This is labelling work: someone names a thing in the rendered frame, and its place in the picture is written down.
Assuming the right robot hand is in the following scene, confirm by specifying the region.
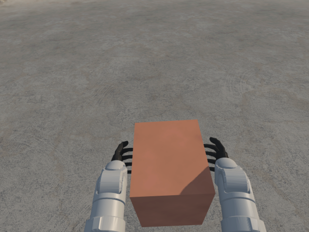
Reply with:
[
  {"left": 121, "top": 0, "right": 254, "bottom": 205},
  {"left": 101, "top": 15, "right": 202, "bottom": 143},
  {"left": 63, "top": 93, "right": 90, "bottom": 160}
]
[{"left": 204, "top": 137, "right": 229, "bottom": 172}]

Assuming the left robot hand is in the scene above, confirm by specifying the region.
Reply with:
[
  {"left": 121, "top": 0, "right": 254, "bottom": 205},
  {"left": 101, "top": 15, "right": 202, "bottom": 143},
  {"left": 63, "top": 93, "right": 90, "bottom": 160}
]
[{"left": 111, "top": 141, "right": 133, "bottom": 174}]

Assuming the carton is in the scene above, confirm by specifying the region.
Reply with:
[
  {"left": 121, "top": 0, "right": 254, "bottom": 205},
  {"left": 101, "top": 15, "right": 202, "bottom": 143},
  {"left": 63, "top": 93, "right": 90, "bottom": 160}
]
[{"left": 130, "top": 119, "right": 215, "bottom": 227}]

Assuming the robot left forearm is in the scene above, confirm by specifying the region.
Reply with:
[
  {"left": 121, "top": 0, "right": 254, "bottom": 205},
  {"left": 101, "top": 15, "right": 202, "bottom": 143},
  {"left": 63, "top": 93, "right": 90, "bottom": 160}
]
[{"left": 84, "top": 160, "right": 127, "bottom": 232}]

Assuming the robot right forearm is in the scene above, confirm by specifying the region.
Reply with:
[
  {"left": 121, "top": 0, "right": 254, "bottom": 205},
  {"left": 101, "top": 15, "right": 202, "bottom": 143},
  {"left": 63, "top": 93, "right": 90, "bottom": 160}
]
[{"left": 214, "top": 158, "right": 267, "bottom": 232}]

